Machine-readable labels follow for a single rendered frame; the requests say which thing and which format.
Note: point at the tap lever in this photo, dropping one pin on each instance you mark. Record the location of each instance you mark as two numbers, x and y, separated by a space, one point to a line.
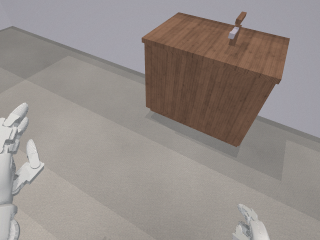
233 32

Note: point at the robot left forearm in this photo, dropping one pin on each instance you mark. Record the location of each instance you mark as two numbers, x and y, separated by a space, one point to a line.
9 227

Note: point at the robot right hand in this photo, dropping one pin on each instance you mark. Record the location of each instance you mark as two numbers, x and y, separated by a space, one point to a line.
254 231

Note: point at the robot left hand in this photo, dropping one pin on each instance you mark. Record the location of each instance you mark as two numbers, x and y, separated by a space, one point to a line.
11 129

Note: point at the counter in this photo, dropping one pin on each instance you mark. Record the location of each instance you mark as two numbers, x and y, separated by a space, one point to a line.
197 76

